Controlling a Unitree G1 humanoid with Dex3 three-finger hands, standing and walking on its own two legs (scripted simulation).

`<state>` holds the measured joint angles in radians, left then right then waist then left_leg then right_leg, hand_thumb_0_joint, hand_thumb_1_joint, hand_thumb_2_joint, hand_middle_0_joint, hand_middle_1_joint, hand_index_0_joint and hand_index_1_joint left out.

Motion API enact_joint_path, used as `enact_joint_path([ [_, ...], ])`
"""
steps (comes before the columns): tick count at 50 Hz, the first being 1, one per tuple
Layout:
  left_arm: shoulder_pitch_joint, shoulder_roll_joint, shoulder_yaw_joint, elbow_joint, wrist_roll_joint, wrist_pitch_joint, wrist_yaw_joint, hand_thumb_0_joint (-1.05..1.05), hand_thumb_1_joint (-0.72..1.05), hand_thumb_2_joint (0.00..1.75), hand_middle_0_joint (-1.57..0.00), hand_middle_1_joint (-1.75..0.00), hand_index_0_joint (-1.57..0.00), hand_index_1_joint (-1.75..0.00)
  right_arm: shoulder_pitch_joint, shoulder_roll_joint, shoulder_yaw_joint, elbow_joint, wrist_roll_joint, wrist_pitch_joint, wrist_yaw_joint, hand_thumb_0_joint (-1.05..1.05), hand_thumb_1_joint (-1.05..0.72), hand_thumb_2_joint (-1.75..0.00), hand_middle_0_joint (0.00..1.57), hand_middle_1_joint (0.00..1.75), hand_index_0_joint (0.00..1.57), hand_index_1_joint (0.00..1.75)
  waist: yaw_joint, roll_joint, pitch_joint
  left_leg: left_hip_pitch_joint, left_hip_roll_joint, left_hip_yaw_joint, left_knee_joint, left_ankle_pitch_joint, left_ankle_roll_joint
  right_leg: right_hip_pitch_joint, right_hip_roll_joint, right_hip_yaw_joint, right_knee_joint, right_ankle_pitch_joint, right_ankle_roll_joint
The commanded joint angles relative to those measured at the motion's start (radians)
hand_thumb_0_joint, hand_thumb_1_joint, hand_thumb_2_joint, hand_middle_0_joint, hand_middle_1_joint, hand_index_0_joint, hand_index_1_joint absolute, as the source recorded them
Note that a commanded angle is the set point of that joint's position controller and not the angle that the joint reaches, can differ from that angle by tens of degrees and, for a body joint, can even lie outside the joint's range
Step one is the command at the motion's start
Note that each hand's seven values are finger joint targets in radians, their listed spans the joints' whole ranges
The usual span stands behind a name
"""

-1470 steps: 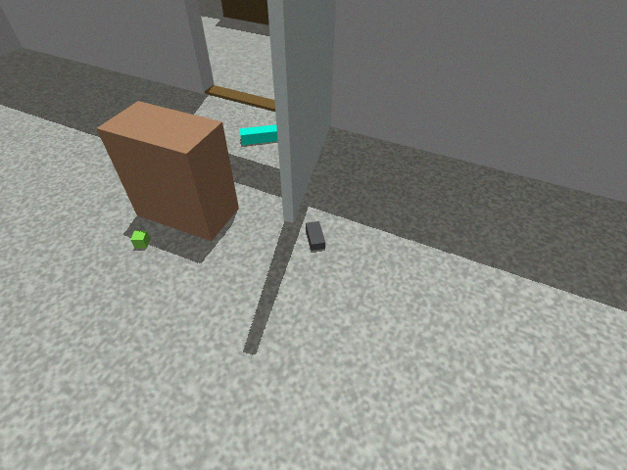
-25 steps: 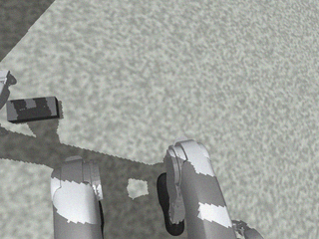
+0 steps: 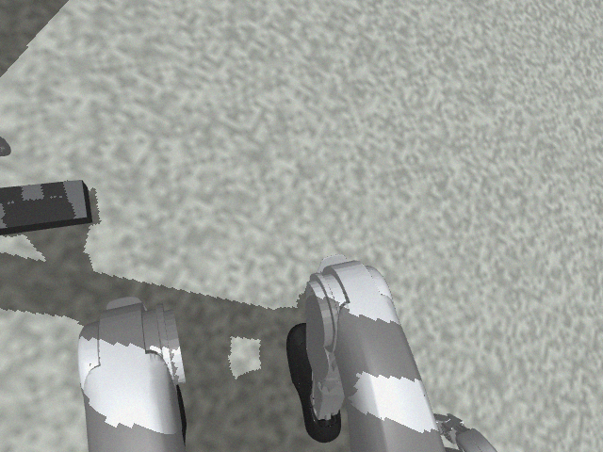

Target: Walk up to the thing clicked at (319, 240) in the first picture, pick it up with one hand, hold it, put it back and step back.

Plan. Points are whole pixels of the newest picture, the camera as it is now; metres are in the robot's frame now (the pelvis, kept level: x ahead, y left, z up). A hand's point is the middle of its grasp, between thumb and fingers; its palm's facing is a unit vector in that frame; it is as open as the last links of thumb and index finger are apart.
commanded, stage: rise first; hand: left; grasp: from above
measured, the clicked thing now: (40, 207) +0.48 +0.30 -0.30
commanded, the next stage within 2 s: approach in 1.44 s
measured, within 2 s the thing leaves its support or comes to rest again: neither
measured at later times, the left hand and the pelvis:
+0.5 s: hand out of the picture +0.44 +0.34 -0.19, palm faces -0.45 -0.08 -0.89, open 14.1 cm; pelvis +0.00 +0.00 -0.01, yaw -1 degrees
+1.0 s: hand out of the picture +0.45 +0.33 -0.18, palm faces -0.46 -0.07 -0.89, open 14.2 cm; pelvis +0.00 +0.00 +0.00, yaw -1 degrees
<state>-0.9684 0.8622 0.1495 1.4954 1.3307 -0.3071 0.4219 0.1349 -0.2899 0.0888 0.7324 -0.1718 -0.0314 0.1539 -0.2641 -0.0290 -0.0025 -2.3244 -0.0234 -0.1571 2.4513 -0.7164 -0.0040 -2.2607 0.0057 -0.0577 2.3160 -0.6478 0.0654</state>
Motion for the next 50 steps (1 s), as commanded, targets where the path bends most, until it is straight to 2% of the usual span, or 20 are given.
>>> enact_joint_path([
  [1, -0.262, 0.27, 0.03, -0.12, -0.02, 0.002, 0.047, 0.0, -0.51, 0.99, -0.13, -0.92, -0.11, -0.93, 0.214, -0.272, -0.074, 0.0, -0.004, -0.005, -0.011, 0.0, -0.9, -0.9, 0.2, 0.3, 0.2, 0.3, -0.012, 0.355, -0.657, 0.533, -0.004, 0.093, -0.284, 0.192, 0.029, 0.3, 0.026, -0.117, -0.196, 0.174, -0.086],
  [5, -0.25, 0.281, 0.033, -0.134, -0.021, 0.005, 0.046, 0.0, -0.53, 1.01, -0.11, -0.93, -0.09, -0.95, 0.204, -0.275, -0.076, -0.006, 0.003, -0.005, -0.011, 0.0, -0.9, -0.9, 0.2, 0.3, 0.2, 0.3, -0.002, 0.367, -0.671, 0.552, -0.001, 0.082, -0.282, 0.219, 0.023, 0.284, 0.025, -0.119, -0.177, 0.196, -0.09],
  [6, -0.264, 0.28, 0.027, -0.139, -0.018, 0.005, 0.045, 0.0, -0.52, 1.0, -0.1, -0.94, -0.09, -0.95, 0.209, -0.273, -0.073, -0.003, 0.001, -0.008, -0.009, 0.0, -0.9, -0.9, 0.2, 0.3, 0.2, 0.3, -0.017, 0.379, -0.671, 0.55, -0.002, 0.083, -0.276, 0.225, 0.025, 0.287, 0.027, -0.119, -0.173, 0.204, -0.09],
  [11, -0.245, 0.287, 0.043, -0.129, -0.025, 0.003, 0.046, 0.0, -0.53, 1.01, -0.1, -0.93, -0.09, -0.95, 0.219, -0.277, -0.068, -0.004, -0.001, -0.01, -0.004, 0.0, -0.9, -0.9, 0.2, 0.3, 0.2, 0.3, -0.019, 0.372, -0.655, 0.536, -0.003, 0.085, -0.272, 0.237, 0.026, 0.3, 0.025, -0.121, -0.178, 0.213, -0.085],
  [13, -0.265, 0.281, 0.026, -0.124, -0.018, -0.002, 0.039, 0.0, -0.53, 1.02, -0.11, -0.93, -0.09, -0.95, 0.218, -0.273, -0.067, -0.003, -0.002, -0.012, -0.002, 0.0, -0.9, -0.9, 0.2, 0.3, 0.2, 0.3, -0.029, 0.373, -0.641, 0.524, -0.003, 0.088, -0.27, 0.207, 0.027, 0.293, 0.029, -0.121, -0.184, 0.191, -0.089],
  [16, -0.239, 0.293, 0.037, -0.131, -0.027, -0.014, 0.043, 0.0, -0.54, 1.03, -0.1, -0.93, -0.08, -0.95, 0.209, -0.279, -0.065, -0.006, 0.0, -0.013, -0.006, 0.0, -0.9, -0.9, 0.2, 0.3, 0.2, 0.3, -0.006, 0.373, -0.654, 0.53, -0.003, 0.086, -0.273, 0.199, 0.026, 0.296, 0.028, -0.119, -0.186, 0.183, -0.087],
  [21, -0.247, 0.301, 0.037, -0.136, -0.011, -0.02, 0.049, 0.0, -0.55, 1.04, -0.09, -0.95, -0.07, -0.97, 0.213, -0.28, -0.062, -0.006, -0.003, -0.014, -0.001, 0.0, -0.9, -0.9, 0.2, 0.3, 0.2, 0.3, -0.024, 0.39, -0.65, 0.557, 0.0, 0.08, -0.265, 0.237, 0.023, 0.285, 0.029, -0.128, -0.167, 0.212, -0.084],
  [24, -0.243, 0.302, 0.042, -0.127, -0.017, -0.022, 0.053, 0.0, -0.56, 1.04, -0.08, -0.96, -0.06, -0.98, 0.206, -0.282, -0.065, -0.007, -0.001, -0.016, -0.002, 0.0, -0.9, -0.9, 0.2, 0.3, 0.2, 0.3, -0.021, 0.377, -0.64, 0.533, 0.001, 0.079, -0.268, 0.209, 0.023, 0.279, 0.029, -0.128, -0.173, 0.193, -0.087],
  [25, -0.264, 0.309, 0.038, -0.13, -0.012, -0.022, 0.053, 0.0, -0.57, 1.05, -0.08, -0.96, -0.06, -0.98, 0.207, -0.285, -0.065, -0.007, -0.004, -0.019, -0.001, 0.0, -0.9, -0.9, 0.2, 0.3, 0.2, 0.3, -0.031, 0.379, -0.624, 0.526, 0.0, 0.08, -0.263, 0.199, 0.024, 0.268, 0.027, -0.127, -0.173, 0.187, -0.087],
  [27, -0.256, 0.298, 0.035, -0.13, -0.008, -0.019, 0.053, 0.0, -0.58, 1.06, -0.08, -0.96, -0.05, -0.98, 0.216, -0.285, -0.063, -0.006, -0.005, -0.021, 0.0, 0.0, -0.9, -0.9, 0.2, 0.3, 0.2, 0.3, -0.03, 0.387, -0.624, 0.544, 0.002, 0.075, -0.274, 0.205, 0.022, 0.264, 0.026, -0.132, -0.171, 0.189, -0.084],
  [28, -0.253, 0.308, 0.038, -0.146, -0.01, -0.017, 0.055, 0.0, -0.57, 1.05, -0.08, -0.96, -0.06, -0.98, 0.203, -0.285, -0.068, -0.01, -0.001, -0.021, 0.0, 0.0, -0.9, -0.9, 0.2, 0.3, 0.2, 0.3, -0.016, 0.41, -0.644, 0.555, 0.002, 0.075, -0.279, 0.203, 0.021, 0.261, 0.028, -0.131, -0.169, 0.185, -0.087],
  [30, -0.239, 0.302, 0.043, -0.148, -0.011, -0.009, 0.058, 0.0, -0.57, 1.05, -0.07, -0.97, -0.05, -0.99, 0.212, -0.285, -0.065, -0.013, -0.005, -0.024, 0.002, 0.0, -0.9, -0.9, 0.2, 0.3, 0.2, 0.3, -0.02, 0.406, -0.642, 0.553, 0.0, 0.077, -0.28, 0.208, 0.022, 0.274, 0.025, -0.131, -0.172, 0.194, -0.085],
  [31, -0.236, 0.278, 0.022, -0.152, -0.013, -0.006, 0.055, 0.0, -0.57, 1.05, -0.08, -0.97, -0.06, -0.99, 0.208, -0.278, -0.067, -0.011, -0.002, -0.025, 0.002, 0.0, -0.9, -0.9, 0.2, 0.3, 0.2, 0.3, -0.021, 0.402, -0.647, 0.544, 0.0, 0.084, -0.278, 0.202, 0.023, 0.281, 0.029, -0.128, -0.177, 0.192, -0.087],
  [32, -0.247, 0.291, 0.028, -0.165, -0.021, -0.004, 0.054, 0.0, -0.57, 1.05, -0.08, -0.96, -0.06, -0.98, 0.202, -0.282, -0.072, -0.011, 0.005, -0.023, 0.002, 0.0, -0.9, -0.9, 0.2, 0.3, 0.2, 0.3, -0.012, 0.396, -0.655, 0.542, 0.0, 0.082, -0.282, 0.193, 0.023, 0.275, 0.029, -0.123, -0.179, 0.186, -0.09],
  [33, -0.261, 0.298, 0.026, -0.162, -0.017, 0.001, 0.051, 0.0, -0.57, 1.04, -0.08, -0.97, -0.06, -0.99, 0.21, -0.282, -0.071, -0.01, 0.006, -0.025, 0.001, 0.0, -0.9, -0.9, 0.2, 0.3, 0.2, 0.3, -0.022, 0.398, -0.649, 0.544, 0.001, 0.079, -0.281, 0.194, 0.023, 0.269, 0.028, -0.125, -0.176, 0.186, -0.09],
  [36, -0.242, 0.285, 0.023, -0.147, -0.024, 0.012, 0.04, 0.0, -0.57, 1.04, -0.07, -0.98, -0.06, -0.99, 0.213, -0.283, -0.075, -0.012, 0.009, -0.025, 0.001, 0.0, -0.9, -0.9, 0.2, 0.3, 0.2, 0.3, -0.017, 0.391, -0.655, 0.551, 0.001, 0.077, -0.28, 0.215, 0.022, 0.269, 0.026, -0.125, -0.174, 0.202, -0.09],
  [39, -0.271, 0.272, 0.007, -0.142, -0.027, 0.013, 0.031, 0.0, -0.57, 1.04, -0.08, -0.98, -0.06, -1.0, 0.217, -0.279, -0.069, -0.011, 0.01, -0.025, 0.001, 0.0, -0.9, -0.9, 0.2, 0.3, 0.2, 0.3, -0.031, 0.374, -0.634, 0.523, -0.001, 0.081, -0.272, 0.198, 0.027, 0.277, 0.028, -0.122, -0.186, 0.193, -0.091],
  [46, -0.25, 0.291, 0.017, -0.131, -0.023, -0.008, 0.025, 0.0, -0.56, 1.04, -0.08, -0.99, -0.07, -1.0, 0.215, -0.281, -0.06, -0.018, 0.007, -0.023, 0.001, 0.0, -0.9, -0.9, 0.2, 0.3, 0.2, 0.3, -0.018, 0.382, -0.652, 0.534, -0.005, 0.076, -0.279, 0.219, 0.023, 0.293, 0.029, -0.127, -0.177, 0.201, -0.09],
  [49, -0.267, 0.296, 0.021, -0.15, -0.022, -0.01, 0.026, 0.0, -0.56, 1.04, -0.09, -0.98, -0.07, -1.0, 0.221, -0.279, -0.063, -0.017, 0.009, -0.024, 0.002, 0.0, -0.9, -0.9, 0.2, 0.3, 0.2, 0.3, -0.023, 0.375, -0.653, 0.532, -0.006, 0.087, -0.276, 0.209, 0.024, 0.303, 0.029, -0.122, -0.188, 0.197, -0.091],
  [50, -0.252, 0.308, 0.033, -0.157, -0.022, -0.01, 0.027, 0.0, -0.57, 1.05, -0.08, -0.98, -0.06, -1.0, 0.221, -0.281, -0.065, -0.016, 0.012, -0.023, 0.001, 0.0, -0.9, -0.9, 0.2, 0.3, 0.2, 0.3, -0.011, 0.381, -0.662, 0.534, -0.005, 0.087, -0.278, 0.21, 0.024, 0.305, 0.029, -0.122, -0.187, 0.195, -0.092],
])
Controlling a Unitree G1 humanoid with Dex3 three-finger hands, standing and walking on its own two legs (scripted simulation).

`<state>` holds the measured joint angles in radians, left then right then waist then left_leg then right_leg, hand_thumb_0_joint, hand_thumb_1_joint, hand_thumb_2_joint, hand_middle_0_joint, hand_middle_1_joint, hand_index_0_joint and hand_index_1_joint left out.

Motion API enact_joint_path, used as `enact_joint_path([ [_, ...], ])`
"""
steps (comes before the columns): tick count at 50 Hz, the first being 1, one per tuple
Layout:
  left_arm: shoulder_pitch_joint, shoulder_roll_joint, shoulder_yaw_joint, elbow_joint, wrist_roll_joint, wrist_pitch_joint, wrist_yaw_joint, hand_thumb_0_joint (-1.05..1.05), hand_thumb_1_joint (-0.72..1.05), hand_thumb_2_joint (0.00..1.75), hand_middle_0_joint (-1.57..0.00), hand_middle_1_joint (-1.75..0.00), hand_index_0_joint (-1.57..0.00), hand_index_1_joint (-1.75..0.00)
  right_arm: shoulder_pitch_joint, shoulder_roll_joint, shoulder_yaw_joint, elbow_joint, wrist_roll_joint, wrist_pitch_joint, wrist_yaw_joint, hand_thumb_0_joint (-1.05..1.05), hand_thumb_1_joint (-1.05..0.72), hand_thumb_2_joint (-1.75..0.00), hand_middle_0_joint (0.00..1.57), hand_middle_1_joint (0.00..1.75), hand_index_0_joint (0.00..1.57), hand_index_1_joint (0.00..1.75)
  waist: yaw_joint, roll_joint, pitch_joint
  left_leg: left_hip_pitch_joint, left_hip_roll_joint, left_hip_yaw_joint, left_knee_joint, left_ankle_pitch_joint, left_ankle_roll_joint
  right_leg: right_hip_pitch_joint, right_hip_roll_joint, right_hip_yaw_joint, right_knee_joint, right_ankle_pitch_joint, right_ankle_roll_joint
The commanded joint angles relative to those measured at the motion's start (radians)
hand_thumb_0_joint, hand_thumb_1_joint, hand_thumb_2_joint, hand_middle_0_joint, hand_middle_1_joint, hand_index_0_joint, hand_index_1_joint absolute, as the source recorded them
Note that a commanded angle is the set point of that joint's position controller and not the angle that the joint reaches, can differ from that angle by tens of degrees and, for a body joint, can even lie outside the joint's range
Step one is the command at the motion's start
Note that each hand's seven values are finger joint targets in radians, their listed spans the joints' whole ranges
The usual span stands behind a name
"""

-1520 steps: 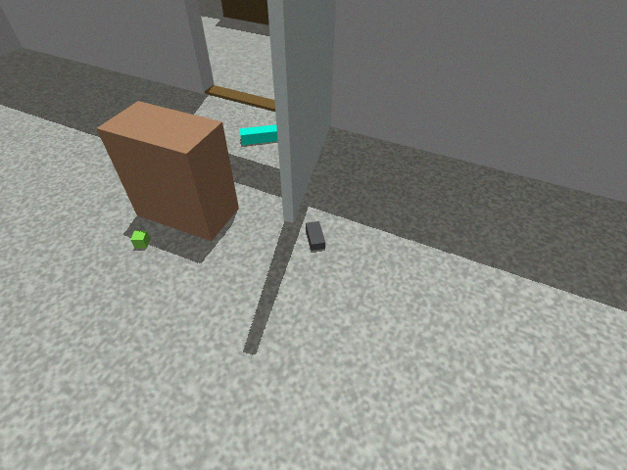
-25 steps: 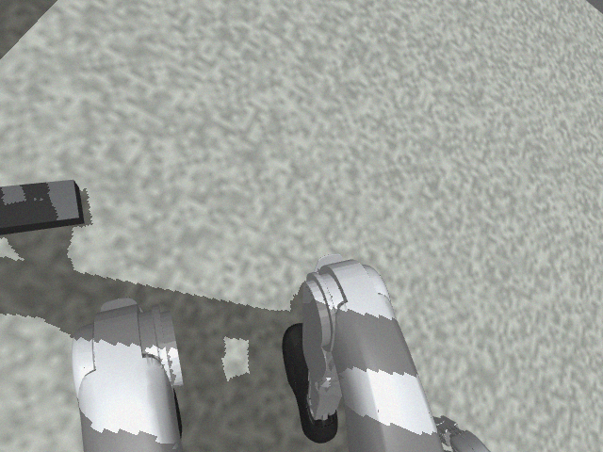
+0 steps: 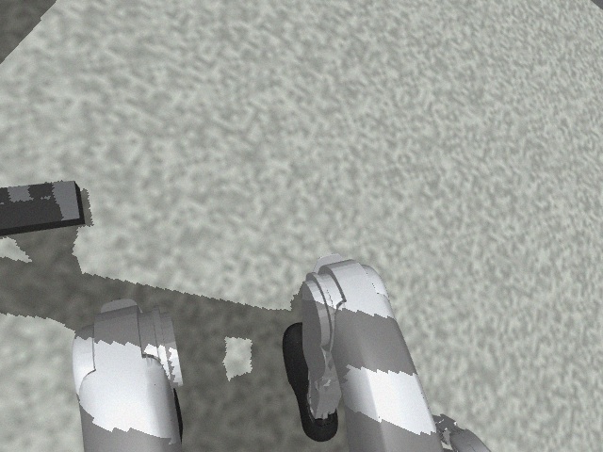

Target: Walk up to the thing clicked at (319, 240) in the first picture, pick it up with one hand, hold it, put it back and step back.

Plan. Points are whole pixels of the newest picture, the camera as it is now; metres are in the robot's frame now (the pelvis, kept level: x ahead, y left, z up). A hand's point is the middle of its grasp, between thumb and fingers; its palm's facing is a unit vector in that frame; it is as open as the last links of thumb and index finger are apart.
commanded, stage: rise first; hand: left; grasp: from above
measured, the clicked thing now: (31, 208) +0.48 +0.30 -0.30
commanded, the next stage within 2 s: approach in 0.44 s
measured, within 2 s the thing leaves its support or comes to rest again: neither
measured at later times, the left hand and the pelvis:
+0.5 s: hand out of the picture +0.44 +0.33 -0.18, palm faces -0.46 -0.07 -0.88, open 14.0 cm; pelvis +0.00 +0.00 +0.00, yaw +0 degrees
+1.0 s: hand (33, 172) +0.50 +0.27 -0.19, palm faces -0.43 -0.07 -0.90, open 14.1 cm; pelvis +0.00 +0.00 +0.00, yaw -1 degrees
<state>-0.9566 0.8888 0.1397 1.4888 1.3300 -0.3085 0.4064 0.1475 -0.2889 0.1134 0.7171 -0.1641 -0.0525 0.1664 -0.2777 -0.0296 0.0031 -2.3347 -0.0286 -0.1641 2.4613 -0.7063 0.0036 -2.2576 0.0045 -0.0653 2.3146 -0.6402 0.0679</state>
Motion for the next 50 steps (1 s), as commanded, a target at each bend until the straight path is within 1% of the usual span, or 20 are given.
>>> enact_joint_path([
  [1, -0.263, 0.286, 0.046, -0.159, -0.026, -0.008, 0.047, 0.0, -0.56, 1.03, -0.09, -0.98, -0.07, -1.0, 0.201, -0.282, -0.088, -0.006, 0.004, -0.001, -0.013, 0.0, -0.9, -0.9, 0.2, 0.3, 0.2, 0.3, 0.006, 0.385, -0.674, 0.541, 0.001, 0.097, -0.283, 0.201, 0.017, 0.304, 0.031, -0.112, -0.186, 0.188, -0.095],
  [5, -0.282, 0.264, 0.032, -0.162, -0.021, -0.003, 0.053, 0.0, -0.56, 1.03, -0.08, -0.98, -0.07, -1.0, 0.213, -0.278, -0.089, 0.001, 0.002, -0.004, -0.013, 0.0, -0.9, -0.9, 0.2, 0.3, 0.2, 0.3, -0.012, 0.382, -0.662, 0.539, 0.003, 0.097, -0.282, 0.204, 0.017, 0.296, 0.03, -0.114, -0.186, 0.194, -0.094],
  [8, -0.275, 0.265, 0.043, -0.141, -0.026, 0.001, 0.052, 0.0, -0.56, 1.04, -0.08, -0.97, -0.07, -0.99, 0.215, -0.287, -0.093, -0.001, 0.003, -0.007, -0.015, 0.0, -0.9, -0.9, 0.2, 0.3, 0.2, 0.3, -0.012, 0.383, -0.649, 0.543, 0.003, 0.089, -0.288, 0.206, 0.015, 0.275, 0.027, -0.119, -0.182, 0.189, -0.092],
  [15, -0.268, 0.255, 0.018, -0.12, -0.032, 0.01, 0.033, 0.0, -0.54, 1.01, -0.1, -0.97, -0.09, -0.98, 0.209, -0.279, -0.089, -0.002, 0.007, -0.007, -0.015, 0.0, -0.9, -0.9, 0.2, 0.3, 0.2, 0.3, -0.004, 0.364, -0.649, 0.509, -0.002, 0.103, -0.283, 0.167, 0.021, 0.296, 0.029, -0.109, -0.197, 0.162, -0.097],
  [19, -0.297, 0.269, 0.026, -0.151, -0.03, -0.002, 0.026, 0.0, -0.52, 1.01, -0.11, -0.96, -0.1, -0.97, 0.206, -0.284, -0.089, -0.011, 0.005, -0.008, -0.02, 0.0, -0.9, -0.9, 0.2, 0.3, 0.2, 0.3, -0.011, 0.343, -0.659, 0.511, 0.0, 0.096, -0.276, 0.178, 0.021, 0.3, 0.031, -0.113, -0.195, 0.171, -0.095],
  [21, -0.272, 0.245, 0.015, -0.113, -0.03, -0.003, 0.025, 0.0, -0.51, 1.0, -0.12, -0.95, -0.1, -0.96, 0.214, -0.285, -0.087, -0.005, 0.005, -0.008, -0.017, 0.0, -0.9, -0.9, 0.2, 0.3, 0.2, 0.3, -0.02, 0.345, -0.625, 0.505, -0.003, 0.095, -0.272, 0.193, 0.02, 0.289, 0.028, -0.117, -0.193, 0.177, -0.094],
  [24, -0.285, 0.283, 0.043, -0.158, -0.028, -0.01, 0.032, 0.0, -0.51, 1.0, -0.13, -0.94, -0.11, -0.95, 0.219, -0.285, -0.086, -0.007, 0.005, -0.009, -0.015, 0.0, -0.9, -0.9, 0.2, 0.3, 0.2, 0.3, -0.003, 0.368, -0.668, 0.532, -0.002, 0.096, -0.279, 0.214, 0.017, 0.313, 0.029, -0.117, -0.186, 0.195, -0.094],
  [26, -0.259, 0.261, 0.034, -0.143, -0.027, -0.008, 0.034, 0.0, -0.5, 0.99, -0.13, -0.94, -0.12, -0.95, 0.216, -0.289, -0.088, -0.008, 0.003, -0.01, -0.014, 0.0, -0.9, -0.9, 0.2, 0.3, 0.2, 0.3, -0.004, 0.359, -0.659, 0.54, -0.002, 0.097, -0.274, 0.217, 0.014, 0.301, 0.028, -0.118, -0.186, 0.192, -0.098],
  [27, -0.275, 0.265, 0.037, -0.165, -0.024, -0.012, 0.037, 0.0, -0.58, 1.07, -0.13, -0.89, -0.08, -0.94, 0.217, -0.286, -0.089, -0.008, 0.002, -0.009, -0.013, 0.0, -0.9, -0.9, 0.2, 0.3, 0.2, 0.3, -0.011, 0.38, -0.66, 0.533, -0.003, 0.1, -0.279, 0.209, 0.015, 0.306, 0.03, -0.118, -0.188, 0.185, -0.097],
  [28, -0.253, 0.273, 0.053, -0.178, -0.029, -0.011, 0.04, 0.0, -0.54, 1.02, -0.09, -0.97, -0.08, -1.0, 0.214, -0.289, -0.093, -0.009, 0.004, -0.008, -0.014, 0.0, -0.89, -0.89, 0.2, 0.3, 0.2, 0.3, 0.012, 0.39, -0.682, 0.553, -0.004, 0.098, -0.291, 0.21, 0.012, 0.301, 0.027, -0.118, -0.189, 0.183, -0.098],
  [30, -0.26, 0.255, 0.039, -0.201, -0.036, -0.007, 0.043, 0.0, -0.54, 1.01, -0.09, -1.0, -0.08, -1.01, 0.207, -0.284, -0.101, -0.012, 0.007, -0.008, -0.014, 0.0, -0.9, -0.89, 0.2, 0.3, 0.2, 0.3, 0.008, 0.399, -0.696, 0.554, -0.003, 0.101, -0.293, 0.193, 0.013, 0.297, 0.027, -0.115, -0.19, 0.175, -0.099],
  [33, -0.345, 0.205, -0.008, -0.25, -0.031, 0.004, 0.043, 0.0, -0.56, 1.03, -0.09, -0.99, -0.07, -1.01, 0.215, -0.278, -0.106, -0.001, 0.01, -0.009, -0.014, 0.0, -0.9, -0.89, 0.2, 0.3, 0.2, 0.3, -0.021, 0.431, -0.713, 0.584, 0.004, 0.096, -0.305, 0.182, 0.011, 0.272, 0.028, -0.112, -0.191, 0.179, -0.1],
  [35, -0.389, 0.142, -0.044, -0.207, -0.042, 0.016, 0.05, 0.0, -0.56, 1.04, -0.08, -1.0, -0.06, -1.01, 0.218, -0.277, -0.106, 0.007, 0.014, -0.011, -0.019, 0.0, -0.9, -0.89, 0.2, 0.3, 0.2, 0.3, -0.047, 0.412, -0.653, 0.551, 0.005, 0.089, -0.315, 0.148, 0.012, 0.228, 0.025, -0.117, -0.197, 0.156, -0.098],
  [36, -0.418, 0.102, -0.073, -0.157, -0.043, 0.021, 0.048, 0.0, -0.57, 1.04, -0.08, -0.99, -0.06, -1.01, 0.222, -0.277, -0.1, 0.014, 0.009, -0.016, -0.02, 0.0, -0.9, -0.89, 0.2, 0.3, 0.2, 0.3, -0.082, 0.38, -0.603, 0.532, 0.008, 0.081, -0.306, 0.121, 0.015, 0.199, 0.025, -0.123, -0.2, 0.138, -0.096],
  [38, -0.453, 0.063, -0.117, -0.1, -0.038, 0.028, 0.047, 0.0, -0.58, 1.05, -0.07, -1.01, -0.06, -1.02, 0.233, -0.278, -0.088, 0.027, 0.009, -0.021, -0.026, 0.0, -0.9, -0.89, 0.2, 0.3, 0.2, 0.3, -0.113, 0.343, -0.559, 0.498, 0.006, 0.084, -0.291, 0.102, 0.02, 0.2, 0.031, -0.125, -0.215, 0.13, -0.096],
  [40, -0.473, 0.075, -0.129, -0.057, -0.031, 0.038, 0.048, 0.0, -0.58, 1.05, -0.07, -1.02, -0.06, -1.03, 0.25, -0.285, -0.078, 0.029, 0.004, -0.028, -0.032, 0.0, -0.9, -0.89, 0.2, 0.3, 0.2, 0.3, -0.122, 0.31, -0.562, 0.482, 0.003, 0.091, -0.269, 0.127, 0.026, 0.236, 0.033, -0.12, -0.222, 0.152, -0.093],
  [43, -0.475, 0.135, -0.107, 0.047, -0.012, 0.053, 0.068, 0.0, -0.56, 1.03, -0.08, -1.04, -0.08, -1.04, 0.247, -0.287, -0.051, 0.016, -0.006, -0.035, -0.034, 0.0, -0.9, -0.89, 0.2, 0.3, 0.2, 0.3, -0.104, 0.31, -0.571, 0.461, -0.001, 0.096, -0.262, 0.152, 0.026, 0.273, 0.034, -0.117, -0.21, 0.168, -0.093],
  [45, -0.472, 0.189, -0.077, 0.08, 0.014, 0.066, 0.083, 0.0, -0.56, 1.04, -0.08, -1.04, -0.07, -1.04, 0.26, -0.301, -0.036, 0.004, -0.009, -0.039, -0.03, 0.0, -0.9, -0.89, 0.2, 0.3, 0.2, 0.3, -0.109, 0.34, -0.573, 0.477, -0.001, 0.093, -0.271, 0.183, 0.021, 0.281, 0.031, -0.122, -0.194, 0.192, -0.092],
  [47, -0.454, 0.232, -0.052, 0.062, 0.02, 0.077, 0.103, 0.0, -0.57, 1.04, -0.07, -1.03, -0.07, -1.04, 0.233, -0.299, -0.025, -0.018, -0.007, -0.041, -0.029, 0.0, -0.9, -0.89, 0.2, 0.3, 0.2, 0.3, -0.075, 0.409, -0.646, 0.531, 0.001, 0.089, -0.286, 0.216, 0.012, 0.299, 0.035, -0.127, -0.173, 0.215, -0.1],
  [50, -0.435, 0.295, 0.0, 0.008, 0.021, 0.106, 0.129, 0.0, -0.56, 1.02, -0.08, -1.02, -0.07, -1.02, 0.225, -0.309, -0.022, -0.046, -0.003, -0.042, -0.025, 0.0, -0.9, -0.89, 0.2, 0.3, 0.2, 0.3, -0.054, 0.459, -0.699, 0.56, 0.002, 0.099, -0.282, 0.257, 0.01, 0.333, 0.032, -0.122, -0.161, 0.254, -0.101],
])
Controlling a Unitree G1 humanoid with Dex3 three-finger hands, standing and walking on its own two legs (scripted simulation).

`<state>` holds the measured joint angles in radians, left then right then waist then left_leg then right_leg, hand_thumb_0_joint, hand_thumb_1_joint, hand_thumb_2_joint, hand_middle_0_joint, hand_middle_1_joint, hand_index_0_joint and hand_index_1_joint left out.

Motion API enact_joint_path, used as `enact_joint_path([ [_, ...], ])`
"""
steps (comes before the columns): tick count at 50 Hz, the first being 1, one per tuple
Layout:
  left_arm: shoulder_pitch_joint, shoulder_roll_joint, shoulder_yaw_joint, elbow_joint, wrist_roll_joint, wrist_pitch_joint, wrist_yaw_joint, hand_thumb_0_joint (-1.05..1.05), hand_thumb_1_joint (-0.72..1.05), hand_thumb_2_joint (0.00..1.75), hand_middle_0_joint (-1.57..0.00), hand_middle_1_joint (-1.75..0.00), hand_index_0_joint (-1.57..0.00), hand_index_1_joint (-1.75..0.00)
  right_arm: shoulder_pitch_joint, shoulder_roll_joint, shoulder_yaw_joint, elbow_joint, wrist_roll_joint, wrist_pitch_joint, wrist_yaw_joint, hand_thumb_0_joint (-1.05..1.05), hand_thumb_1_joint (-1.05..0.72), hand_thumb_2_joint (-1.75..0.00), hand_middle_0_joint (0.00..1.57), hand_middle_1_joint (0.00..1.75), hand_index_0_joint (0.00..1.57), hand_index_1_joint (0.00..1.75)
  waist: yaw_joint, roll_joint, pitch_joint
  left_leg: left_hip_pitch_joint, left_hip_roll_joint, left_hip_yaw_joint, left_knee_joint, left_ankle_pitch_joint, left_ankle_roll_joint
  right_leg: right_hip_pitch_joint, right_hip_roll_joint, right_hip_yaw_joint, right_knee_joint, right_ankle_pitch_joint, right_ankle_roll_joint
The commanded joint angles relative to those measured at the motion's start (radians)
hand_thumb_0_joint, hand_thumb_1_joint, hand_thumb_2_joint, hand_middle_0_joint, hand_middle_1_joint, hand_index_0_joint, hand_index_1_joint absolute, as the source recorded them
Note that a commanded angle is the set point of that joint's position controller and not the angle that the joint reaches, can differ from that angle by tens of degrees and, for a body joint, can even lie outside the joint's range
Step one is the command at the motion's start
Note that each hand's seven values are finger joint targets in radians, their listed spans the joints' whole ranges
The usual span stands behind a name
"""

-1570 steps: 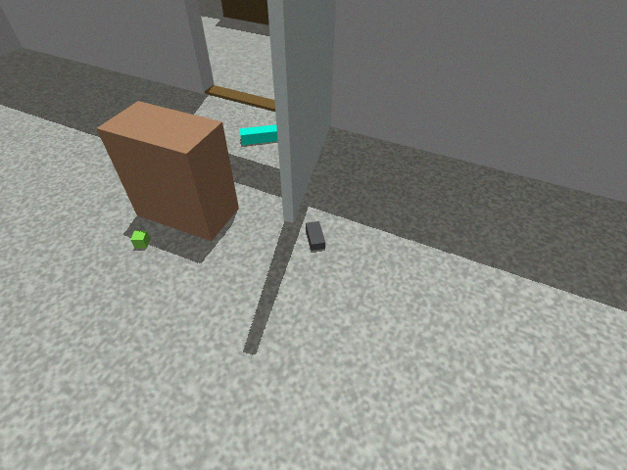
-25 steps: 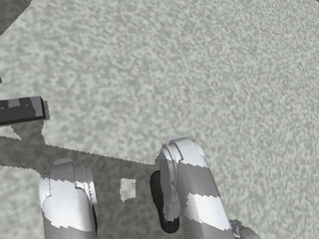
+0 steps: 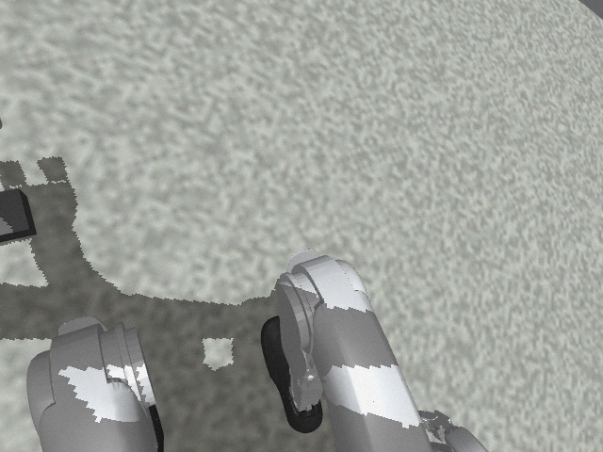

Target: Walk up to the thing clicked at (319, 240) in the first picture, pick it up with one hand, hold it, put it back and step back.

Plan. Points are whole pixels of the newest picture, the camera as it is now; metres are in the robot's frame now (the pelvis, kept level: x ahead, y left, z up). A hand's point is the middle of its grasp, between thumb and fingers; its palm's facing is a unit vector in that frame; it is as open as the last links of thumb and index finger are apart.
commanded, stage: approach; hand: left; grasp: from above
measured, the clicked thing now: out of the picture +0.48 +0.31 -0.30
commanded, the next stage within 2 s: close in in 0.32 s
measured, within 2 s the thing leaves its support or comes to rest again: neither
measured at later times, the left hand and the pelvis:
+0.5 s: hand out of the picture +0.47 +0.32 -0.18, palm faces -0.49 -0.09 -0.87, open 14.1 cm; pelvis +0.00 +0.00 +0.00, yaw +0 degrees
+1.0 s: hand out of the picture +0.48 +0.30 -0.24, palm faces -0.46 -0.10 -0.88, open 14.2 cm; pelvis +0.00 +0.01 -0.02, yaw -2 degrees
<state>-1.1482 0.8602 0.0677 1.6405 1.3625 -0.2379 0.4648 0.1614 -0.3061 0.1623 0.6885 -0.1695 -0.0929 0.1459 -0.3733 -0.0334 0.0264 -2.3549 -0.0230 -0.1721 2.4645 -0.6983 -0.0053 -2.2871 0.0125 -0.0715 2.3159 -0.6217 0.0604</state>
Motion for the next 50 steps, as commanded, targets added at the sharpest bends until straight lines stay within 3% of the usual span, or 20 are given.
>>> enact_joint_path([
  [1, -0.229, 0.351, 0.092, -0.185, -0.013, 0.045, 0.078, 0.0, -0.57, 1.03, -0.08, -1.01, -0.07, -1.02, 0.204, -0.291, -0.07, -0.024, 0.004, 0.001, -0.003, 0.0, -0.9, -0.89, 0.2, 0.3, 0.2, 0.3, 0.059, 0.487, -0.76, 0.587, -0.005, 0.115, -0.286, 0.261, 0.019, 0.383, 0.026, -0.111, -0.158, 0.245, -0.098],
  [2, -0.209, 0.345, 0.096, -0.183, -0.015, 0.057, 0.077, 0.0, -0.57, 1.03, -0.09, -0.99, -0.07, -1.0, 0.21, -0.29, -0.072, -0.029, 0.005, -0.001, 0.001, 0.0, -0.9, -0.9, 0.2, 0.3, 0.2, 0.3, 0.049, 0.489, -0.76, 0.588, -0.004, 0.124, -0.276, 0.264, 0.022, 0.397, 0.026, -0.105, -0.158, 0.253, -0.097],
  [5, -0.179, 0.38, 0.133, -0.294, -0.058, 0.079, 0.067, 0.0, -0.55, 1.02, -0.11, -0.96, -0.09, -0.97, 0.197, -0.284, -0.083, -0.034, 0.02, 0.003, 0.01, 0.0, -0.9, -0.89, 0.2, 0.3, 0.2, 0.3, 0.088, 0.494, -0.82, 0.568, 0.0, 0.133, -0.271, 0.283, 0.029, 0.445, 0.03, -0.092, -0.163, 0.271, -0.096],
  [7, -0.129, 0.364, 0.134, -0.28, -0.091, 0.093, 0.046, 0.0, -0.57, 1.03, -0.09, -0.95, -0.07, -0.97, 0.195, -0.284, -0.089, -0.027, 0.024, 0.007, 0.011, 0.0, -0.9, -0.89, 0.2, 0.3, 0.2, 0.3, 0.091, 0.423, -0.787, 0.507, 0.0, 0.136, -0.256, 0.26, 0.038, 0.447, 0.03, -0.086, -0.176, 0.255, -0.091],
  [11, -0.126, 0.283, 0.074, -0.26, -0.138, 0.084, -0.056, 0.0, -0.57, 1.03, -0.08, -0.98, -0.07, -0.99, 0.229, -0.28, -0.103, -0.005, 0.025, 0.011, 0.011, 0.0, -0.9, -0.89, 0.2, 0.3, 0.2, 0.3, 0.034, 0.311, -0.652, 0.395, -0.002, 0.127, -0.233, 0.179, 0.05, 0.423, 0.031, -0.081, -0.212, 0.178, -0.085],
  [12, -0.116, 0.352, 0.14, -0.294, -0.143, 0.073, -0.074, 0.0, -0.57, 1.03, -0.08, -0.98, -0.07, -1.0, 0.24, -0.313, -0.118, -0.029, 0.02, 0.01, 0.005, 0.0, -0.9, -0.89, 0.2, 0.3, 0.2, 0.3, 0.026, 0.279, -0.659, 0.403, -0.002, 0.121, -0.227, 0.216, 0.049, 0.451, 0.024, -0.088, -0.217, 0.205, -0.082],
  [14, -0.12, 0.301, 0.118, -0.273, -0.15, 0.043, -0.128, 0.0, -0.57, 1.05, -0.09, -0.99, -0.07, -1.01, 0.265, -0.317, -0.116, -0.016, 0.011, 0.017, 0.002, 0.0, -0.9, -0.9, 0.2, 0.3, 0.2, 0.3, 0.006, 0.264, -0.638, 0.403, -0.002, 0.115, -0.215, 0.236, 0.04, 0.454, 0.018, -0.095, -0.222, 0.213, -0.086],
  [16, -0.173, 0.105, -0.012, -0.303, -0.169, -0.004, -0.176, 0.0, -0.57, 1.03, -0.08, -1.04, -0.08, -1.05, 0.259, -0.295, -0.111, -0.015, 0.011, 0.022, 0.002, 0.0, -0.91, -0.9, 0.2, 0.3, 0.2, 0.3, -0.034, 0.274, -0.624, 0.439, 0.003, 0.095, -0.221, 0.217, 0.029, 0.409, 0.024, -0.115, -0.231, 0.19, -0.092],
  [17, -0.226, 0.121, -0.039, -0.351, -0.17, -0.033, -0.187, 0.0, -0.56, 1.01, -0.08, -1.06, -0.08, -1.06, 0.28, -0.283, -0.107, 0.028, 0.01, 0.029, -0.001, 0.0, -0.91, -0.9, 0.2, 0.3, 0.2, 0.3, -0.033, 0.294, -0.616, 0.439, 0.003, 0.092, -0.231, 0.165, 0.029, 0.396, 0.028, -0.115, -0.237, 0.147, -0.09],
  [19, -0.239, 0.195, -0.027, -0.368, -0.161, -0.075, -0.194, 0.0, -0.55, 1.0, -0.07, -1.06, -0.08, -1.05, 0.286, -0.303, -0.107, 0.006, 0.005, 0.029, -0.007, 0.0, -0.9, -0.9, 0.2, 0.3, 0.2, 0.3, -0.027, 0.307, -0.619, 0.477, 0.002, 0.085, -0.229, 0.163, 0.019, 0.39, 0.025, -0.129, -0.239, 0.13, -0.088],
  [21, -0.26, 0.19, -0.041, -0.386, -0.133, -0.108, -0.179, 0.0, -0.55, 1.04, -0.08, -1.06, -0.08, -1.06, 0.264, -0.307, -0.106, -0.001, 0.0, 0.04, -0.009, 0.0, -0.9, -0.9, 0.2, 0.3, 0.2, 0.3, -0.003, 0.359, -0.657, 0.55, 0.001, 0.074, -0.246, 0.164, 0.006, 0.365, 0.023, -0.14, -0.223, 0.121, -0.093],
  [26, -0.2, 0.278, 0.057, -0.344, -0.04, -0.119, -0.04, 0.0, -0.54, 1.01, -0.07, -1.0, -0.07, -1.0, 0.216, -0.316, -0.106, -0.015, -0.004, 0.064, -0.004, 0.0, -0.89, -0.89, 0.2, 0.3, 0.2, 0.3, 0.051, 0.492, -0.677, 0.658, 0.002, 0.061, -0.283, 0.254, -0.017, 0.288, 0.021, -0.152, -0.155, 0.188, -0.104],
  [30, -0.228, 0.246, 0.037, -0.178, 0.029, -0.083, 0.054, 0.0, -0.55, 1.02, -0.07, -0.97, -0.06, -0.97, 0.187, -0.292, -0.087, -0.006, -0.015, 0.054, 0.01, 0.0, -0.89, -0.89, 0.2, 0.3, 0.2, 0.3, 0.002, 0.47, -0.59, 0.605, 0.009, 0.065, -0.281, 0.246, 0.0, 0.229, 0.025, -0.154, -0.14, 0.211, -0.095],
  [32, -0.242, 0.253, 0.025, -0.117, 0.05, -0.059, 0.099, 0.0, -0.59, 1.06, -0.07, -0.94, -0.04, -0.97, 0.175, -0.293, -0.074, -0.009, -0.017, 0.041, 0.014, 0.0, -0.89, -0.9, 0.2, 0.3, 0.2, 0.3, 0.001, 0.463, -0.563, 0.549, 0.002, 0.084, -0.272, 0.2, 0.013, 0.239, 0.031, -0.145, -0.152, 0.196, -0.097],
  [33, -0.242, 0.225, 0.019, -0.063, 0.052, -0.044, 0.114, 0.0, -0.57, 1.06, -0.07, -0.94, -0.04, -0.97, 0.188, -0.297, -0.073, -0.009, -0.025, 0.029, 0.02, 0.0, -0.89, -0.9, 0.2, 0.3, 0.2, 0.3, -0.034, 0.405, -0.521, 0.511, 0.004, 0.082, -0.261, 0.17, 0.02, 0.235, 0.031, -0.148, -0.162, 0.178, -0.089],
  [37, -0.264, 0.24, 0.011, -0.01, 0.019, -0.003, 0.144, 0.0, -0.55, 1.03, -0.07, -0.97, -0.05, -0.99, 0.195, -0.314, -0.057, -0.007, -0.028, -0.018, 0.028, 0.0, -0.89, -0.9, 0.2, 0.3, 0.2, 0.3, -0.055, 0.365, -0.511, 0.464, 0.001, 0.088, -0.246, 0.116, 0.037, 0.262, 0.035, -0.138, -0.181, 0.139, -0.081],
  [43, -0.261, 0.364, 0.088, -0.051, -0.022, 0.012, 0.12, 0.0, -0.54, 1.01, -0.06, -0.99, -0.05, -1.0, 0.203, -0.346, -0.045, -0.027, -0.032, -0.067, 0.032, 0.0, -0.89, -0.9, 0.2, 0.3, 0.2, 0.3, -0.049, 0.399, -0.595, 0.515, 0.014, 0.063, -0.235, 0.158, 0.029, 0.323, 0.032, -0.145, -0.155, 0.165, -0.074],
  [44, -0.257, 0.34, 0.069, -0.041, -0.027, 0.012, 0.113, 0.0, -0.56, 1.02, -0.06, -0.99, -0.05, -1.0, 0.194, -0.343, -0.036, -0.035, -0.034, -0.072, 0.033, 0.0, -0.89, -0.9, 0.2, 0.3, 0.2, 0.3, -0.05, 0.409, -0.595, 0.521, 0.014, 0.063, -0.226, 0.16, 0.025, 0.314, 0.033, -0.146, -0.147, 0.167, -0.079],
  [49, -0.199, 0.413, 0.11, -0.09, -0.027, 0.0, 0.094, 0.0, -0.56, 1.02, -0.06, -0.97, -0.05, -0.99, 0.223, -0.349, -0.02, -0.034, -0.047, -0.069, 0.037, 0.0, -0.89, -0.9, 0.2, 0.3, 0.2, 0.3, -0.047, 0.455, -0.612, 0.539, 0.017, 0.07, -0.195, 0.244, 0.017, 0.38, 0.041, -0.154, -0.136, 0.232, -0.083],
  [50, -0.176, 0.431, 0.122, -0.097, -0.034, -0.005, 0.095, 0.0, -0.57, 1.02, -0.06, -0.97, -0.05, -0.99, 0.21, -0.352, -0.021, -0.031, -0.046, -0.066, 0.036, 0.0, -0.89, -0.9, 0.2, 0.3, 0.2, 0.3, -0.024, 0.471, -0.611, 0.542, 0.018, 0.067, -0.206, 0.245, 0.012, 0.379, 0.043, -0.158, -0.138, 0.224, -0.09],
])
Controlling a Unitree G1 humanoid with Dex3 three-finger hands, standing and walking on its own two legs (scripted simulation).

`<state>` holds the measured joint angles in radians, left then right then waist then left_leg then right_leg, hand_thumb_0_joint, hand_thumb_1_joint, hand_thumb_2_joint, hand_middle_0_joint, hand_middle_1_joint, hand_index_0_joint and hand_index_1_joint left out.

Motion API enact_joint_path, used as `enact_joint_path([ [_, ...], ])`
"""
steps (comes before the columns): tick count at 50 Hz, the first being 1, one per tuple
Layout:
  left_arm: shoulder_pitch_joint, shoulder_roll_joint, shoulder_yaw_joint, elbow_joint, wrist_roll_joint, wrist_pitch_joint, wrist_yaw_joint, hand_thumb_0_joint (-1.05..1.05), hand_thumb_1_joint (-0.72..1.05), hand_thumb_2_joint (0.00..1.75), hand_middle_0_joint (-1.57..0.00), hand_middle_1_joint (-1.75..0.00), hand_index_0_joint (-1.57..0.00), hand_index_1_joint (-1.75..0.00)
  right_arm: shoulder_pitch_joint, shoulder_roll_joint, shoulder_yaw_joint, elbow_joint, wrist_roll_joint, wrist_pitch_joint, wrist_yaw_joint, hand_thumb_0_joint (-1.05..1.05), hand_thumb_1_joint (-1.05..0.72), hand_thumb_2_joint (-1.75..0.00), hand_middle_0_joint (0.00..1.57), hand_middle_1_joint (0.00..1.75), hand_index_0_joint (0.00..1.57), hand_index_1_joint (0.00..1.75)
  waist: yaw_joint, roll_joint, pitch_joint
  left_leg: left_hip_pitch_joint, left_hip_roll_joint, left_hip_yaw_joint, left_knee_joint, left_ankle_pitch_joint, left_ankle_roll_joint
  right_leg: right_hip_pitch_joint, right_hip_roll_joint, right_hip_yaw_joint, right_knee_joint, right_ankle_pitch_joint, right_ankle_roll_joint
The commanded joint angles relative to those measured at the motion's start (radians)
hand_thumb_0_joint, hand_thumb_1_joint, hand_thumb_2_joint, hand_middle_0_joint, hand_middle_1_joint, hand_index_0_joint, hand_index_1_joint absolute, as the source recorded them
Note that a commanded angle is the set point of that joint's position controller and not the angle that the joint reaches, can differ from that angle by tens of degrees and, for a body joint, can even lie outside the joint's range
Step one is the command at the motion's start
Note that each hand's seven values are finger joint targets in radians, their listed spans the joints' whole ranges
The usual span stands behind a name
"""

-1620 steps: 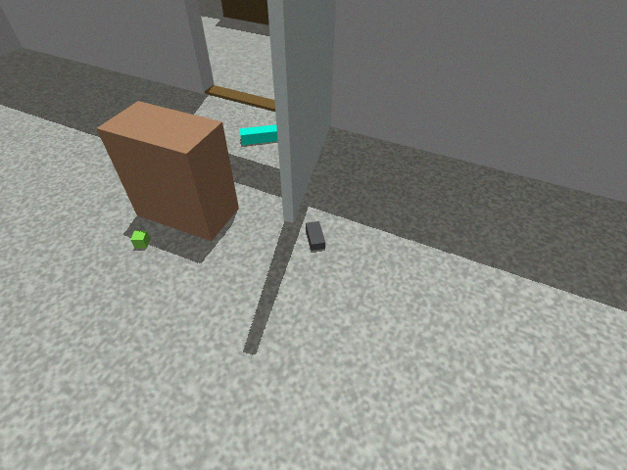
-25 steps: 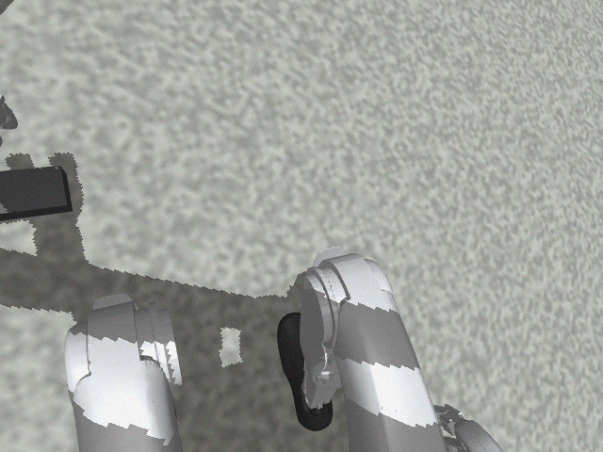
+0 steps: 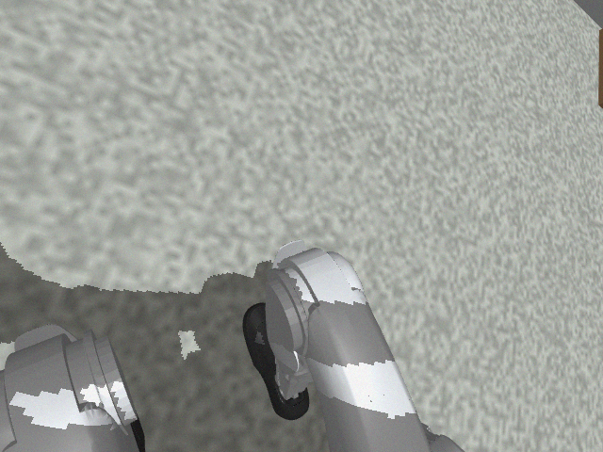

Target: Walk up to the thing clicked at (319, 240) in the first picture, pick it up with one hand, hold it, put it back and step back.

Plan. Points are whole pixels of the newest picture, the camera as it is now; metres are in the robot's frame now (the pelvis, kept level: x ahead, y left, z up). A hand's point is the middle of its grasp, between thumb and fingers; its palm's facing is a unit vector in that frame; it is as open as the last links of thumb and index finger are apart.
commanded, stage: rest palm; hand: left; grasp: from above
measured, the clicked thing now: out of the picture +0.47 +0.32 -0.28
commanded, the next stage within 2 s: close in 0.96 s
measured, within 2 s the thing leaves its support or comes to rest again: neither
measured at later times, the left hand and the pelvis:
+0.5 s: hand out of the picture +0.45 +0.32 -0.24, palm faces -0.45 -0.12 -0.89, open 14.2 cm; pelvis +0.00 +0.00 +0.00, yaw -2 degrees
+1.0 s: hand out of the picture +0.46 +0.30 -0.26, palm faces -0.45 -0.13 -0.88, open 14.0 cm; pelvis +0.00 +0.00 +0.00, yaw -2 degrees
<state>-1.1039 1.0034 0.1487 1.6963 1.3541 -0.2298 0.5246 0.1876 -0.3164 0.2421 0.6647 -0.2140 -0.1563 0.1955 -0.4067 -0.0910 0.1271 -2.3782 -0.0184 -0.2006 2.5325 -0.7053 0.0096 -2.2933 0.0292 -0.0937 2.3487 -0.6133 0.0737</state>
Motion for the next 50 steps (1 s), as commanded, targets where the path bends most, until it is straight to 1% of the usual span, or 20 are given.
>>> enact_joint_path([
  [1, -0.21, 0.284, 0.038, -0.148, -0.021, -0.017, 0.034, 0.0, -0.58, 1.03, -0.07, -0.97, -0.04, -0.99, 0.192, -0.342, -0.096, -0.013, -0.007, -0.001, -0.012, 0.0, -0.9, -0.9, 0.2, 0.3, 0.2, 0.3, -0.005, 0.525, -0.692, 0.556, 0.015, 0.096, -0.264, 0.255, -0.005, 0.392, 0.028, -0.139, -0.169, 0.219, -0.105],
  [2, -0.206, 0.27, 0.041, -0.15, -0.021, -0.021, 0.029, 0.0, -0.56, 1.02, -0.06, -0.97, -0.04, -0.98, 0.198, -0.353, -0.098, -0.021, -0.011, 0.0, -0.009, 0.0, -0.89, -0.9, 0.2, 0.3, 0.2, 0.3, -0.016, 0.525, -0.668, 0.572, 0.017, 0.087, -0.265, 0.27, -0.011, 0.364, 0.025, -0.148, -0.164, 0.225, -0.105],
  [3, -0.184, 0.293, 0.055, -0.164, -0.02, -0.024, 0.032, 0.0, -0.58, 1.04, -0.06, -0.96, -0.04, -0.98, 0.198, -0.346, -0.095, -0.014, -0.011, 0.005, -0.008, 0.0, -0.89, -0.9, 0.2, 0.3, 0.2, 0.3, 0.004, 0.54, -0.688, 0.578, 0.017, 0.089, -0.268, 0.288, -0.01, 0.392, 0.03, -0.149, -0.165, 0.237, -0.104],
  [6, -0.165, 0.277, 0.043, -0.163, -0.021, -0.035, 0.032, 0.0, -0.57, 1.04, -0.07, -0.95, -0.04, -0.97, 0.21, -0.348, -0.09, -0.017, -0.019, 0.007, 0.002, 0.0, -0.89, -0.9, 0.2, 0.3, 0.2, 0.3, -0.016, 0.519, -0.691, 0.595, 0.022, 0.086, -0.249, 0.337, -0.011, 0.422, 0.033, -0.15, -0.161, 0.287, -0.098],
  [9, -0.181, 0.269, 0.041, -0.152, -0.027, -0.049, 0.037, 0.0, -0.58, 1.04, -0.07, -0.94, -0.04, -0.96, 0.209, -0.353, -0.079, -0.018, -0.028, 0.006, 0.008, 0.0, -0.89, -0.9, 0.2, 0.3, 0.2, 0.3, -0.037, 0.495, -0.631, 0.543, 0.021, 0.083, -0.232, 0.304, -0.006, 0.41, 0.033, -0.158, -0.17, 0.267, -0.099],
  [12, -0.174, 0.281, 0.035, -0.153, -0.024, -0.064, 0.046, 0.0, -0.56, 1.04, -0.08, -0.93, -0.05, -0.96, 0.195, -0.353, -0.078, -0.012, -0.027, 0.008, 0.008, 0.0, -0.89, -0.9, 0.2, 0.3, 0.2, 0.3, -0.024, 0.499, -0.638, 0.556, 0.024, 0.073, -0.247, 0.279, -0.008, 0.406, 0.039, -0.163, -0.174, 0.242, -0.099],
  [15, -0.19, 0.243, -0.006, -0.128, -0.009, -0.073, 0.059, 0.0, -0.56, 1.04, -0.07, -0.95, -0.05, -0.97, 0.179, -0.347, -0.068, -0.016, -0.034, 0.001, 0.017, 0.0, -0.89, -0.9, 0.2, 0.3, 0.2, 0.3, -0.048, 0.502, -0.6, 0.563, 0.029, 0.07, -0.245, 0.248, -0.009, 0.381, 0.04, -0.169, -0.164, 0.228, -0.091],
  [16, -0.196, 0.257, 0.007, -0.13, -0.012, -0.077, 0.07, 0.0, -0.55, 1.04, -0.07, -0.96, -0.05, -0.98, 0.174, -0.354, -0.07, -0.01, -0.034, 0.002, 0.016, 0.0, -0.89, -0.9, 0.2, 0.3, 0.2, 0.3, -0.039, 0.514, -0.606, 0.57, 0.03, 0.06, -0.258, 0.251, -0.014, 0.369, 0.04, -0.177, -0.161, 0.224, -0.093],
  [18, -0.21, 0.243, -0.014, -0.113, -0.004, -0.083, 0.081, 0.0, -0.56, 1.04, -0.07, -0.95, -0.05, -0.97, 0.163, -0.358, -0.067, -0.015, -0.037, -0.005, 0.019, 0.0, -0.89, -0.9, 0.2, 0.3, 0.2, 0.3, -0.053, 0.533, -0.585, 0.572, 0.031, 0.055, -0.259, 0.238, -0.015, 0.352, 0.038, -0.18, -0.154, 0.216, -0.092],
  [19, -0.212, 0.254, -0.01, -0.103, -0.001, -0.083, 0.094, 0.0, -0.55, 1.03, -0.07, -0.95, -0.05, -0.97, 0.158, -0.355, -0.063, -0.013, -0.04, -0.006, 0.019, 0.0, -0.89, -0.9, 0.2, 0.3, 0.2, 0.3, -0.047, 0.521, -0.595, 0.568, 0.032, 0.048, -0.271, 0.22, -0.013, 0.364, 0.04, -0.181, -0.156, 0.21, -0.09],
  [20, -0.211, 0.228, -0.037, -0.088, 0.01, -0.078, 0.097, 0.0, -0.55, 1.03, -0.07, -0.95, -0.05, -0.98, 0.146, -0.362, -0.068, -0.018, -0.039, -0.013, 0.023, 0.0, -0.89, -0.9, 0.2, 0.3, 0.2, 0.3, -0.056, 0.518, -0.567, 0.569, 0.034, 0.049, -0.265, 0.201, -0.015, 0.333, 0.039, -0.18, -0.147, 0.198, -0.088],
  [22, -0.229, 0.244, -0.029, -0.09, 0.018, -0.076, 0.117, 0.0, -0.54, 1.03, -0.08, -0.96, -0.06, -0.98, 0.142, -0.367, -0.06, -0.016, -0.042, -0.021, 0.027, 0.0, -0.89, -0.9, 0.2, 0.3, 0.2, 0.3, -0.061, 0.511, -0.563, 0.564, 0.035, 0.042, -0.272, 0.192, -0.014, 0.331, 0.038, -0.185, -0.149, 0.195, -0.085],
  [23, -0.238, 0.251, -0.023, -0.091, 0.013, -0.076, 0.127, 0.0, -0.54, 1.02, -0.07, -0.96, -0.05, -0.97, 0.134, -0.371, -0.063, -0.01, -0.038, -0.024, 0.026, 0.0, -0.89, -0.9, 0.2, 0.3, 0.2, 0.3, -0.051, 0.534, -0.563, 0.563, 0.035, 0.041, -0.278, 0.191, -0.015, 0.324, 0.04, -0.186, -0.15, 0.191, -0.088],
  [24, -0.218, 0.218, -0.049, -0.039, 0.013, -0.07, 0.131, 0.0, -0.54, 1.02, -0.08, -0.96, -0.06, -0.98, 0.11, -0.363, -0.055, -0.015, -0.039, -0.034, 0.029, 0.0, -0.89, -0.9, 0.2, 0.3, 0.2, 0.3, -0.058, 0.508, -0.529, 0.547, 0.035, 0.039, -0.272, 0.167, -0.016, 0.311, 0.034, -0.185, -0.141, 0.178, -0.086],
  [26, -0.223, 0.221, -0.055, -0.041, 0.021, -0.065, 0.149, 0.0, -0.54, 1.02, -0.07, -0.97, -0.05, -0.99, 0.12, -0.378, -0.062, -0.019, -0.045, -0.042, 0.032, 0.0, -0.89, -0.9, 0.2, 0.3, 0.2, 0.3, -0.067, 0.515, -0.542, 0.559, 0.038, 0.036, -0.287, 0.17, -0.016, 0.327, 0.041, -0.185, -0.154, 0.185, -0.085],
  [27, -0.228, 0.213, -0.066, -0.043, 0.017, -0.057, 0.155, 0.0, -0.54, 1.01, -0.08, -0.96, -0.06, -0.98, 0.096, -0.372, -0.059, -0.015, -0.041, -0.049, 0.031, 0.0, -0.89, -0.9, 0.2, 0.3, 0.2, 0.3, -0.059, 0.504, -0.534, 0.543, 0.038, 0.035, -0.28, 0.158, -0.016, 0.326, 0.042, -0.183, -0.156, 0.179, -0.086],
  [34, -0.24, 0.234, -0.048, -0.012, -0.015, -0.022, 0.17, 0.0, -0.52, 0.99, -0.08, -0.97, -0.07, -0.98, 0.101, -0.385, -0.042, -0.025, -0.038, -0.082, 0.051, 0.0, -0.9, -0.9, 0.2, 0.3, 0.2, 0.3, -0.073, 0.486, -0.533, 0.536, 0.041, 0.025, -0.279, 0.178, -0.013, 0.357, 0.034, -0.18, -0.154, 0.204, -0.079],
  [42, -0.219, 0.284, -0.021, -0.034, -0.025, -0.015, 0.162, 0.0, -0.51, 0.98, -0.1, -0.96, -0.08, -0.97, 0.12, -0.39, -0.031, -0.033, -0.037, -0.09, 0.061, 0.0, -0.9, -0.9, 0.2, 0.3, 0.2, 0.3, -0.065, 0.525, -0.581, 0.57, 0.044, 0.026, -0.273, 0.23, -0.015, 0.413, 0.04, -0.176, -0.157, 0.243, -0.082],
  [48, -0.198, 0.267, -0.041, -0.035, -0.052, -0.023, 0.146, 0.0, -0.5, 0.98, -0.12, -0.94, -0.1, -0.96, 0.114, -0.385, -0.017, -0.026, -0.034, -0.098, 0.064, 0.0, -0.9, -0.91, 0.2, 0.3, 0.2, 0.3, -0.074, 0.513, -0.557, 0.554, 0.044, 0.037, -0.247, 0.246, -0.011, 0.438, 0.041, -0.177, -0.165, 0.26, -0.078],
  [50, -0.192, 0.285, -0.027, -0.039, -0.054, -0.028, 0.144, 0.0, -0.5, 0.98, -0.11, -0.94, -0.1, -0.96, 0.124, -0.392, -0.012, -0.027, -0.035, -0.096, 0.062, 0.0, -0.9, -0.91, 0.2, 0.3, 0.2, 0.3, -0.072, 0.497, -0.548, 0.535, 0.044, 0.034, -0.245, 0.246, -0.01, 0.445, 0.04, -0.182, -0.169, 0.258, -0.081],
])
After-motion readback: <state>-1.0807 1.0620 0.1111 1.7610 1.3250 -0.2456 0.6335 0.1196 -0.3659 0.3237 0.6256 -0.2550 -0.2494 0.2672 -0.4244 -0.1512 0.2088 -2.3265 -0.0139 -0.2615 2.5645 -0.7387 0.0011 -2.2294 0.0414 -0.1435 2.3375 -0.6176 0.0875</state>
